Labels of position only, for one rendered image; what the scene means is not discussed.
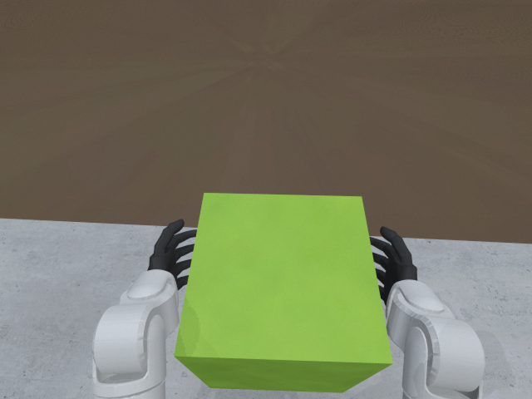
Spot right robot hand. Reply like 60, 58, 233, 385
369, 226, 417, 305

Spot left robot hand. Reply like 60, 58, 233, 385
147, 219, 197, 291

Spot robot left forearm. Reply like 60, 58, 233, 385
92, 269, 180, 399

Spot carton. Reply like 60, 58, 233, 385
174, 193, 393, 393

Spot robot right forearm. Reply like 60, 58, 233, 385
386, 279, 485, 399

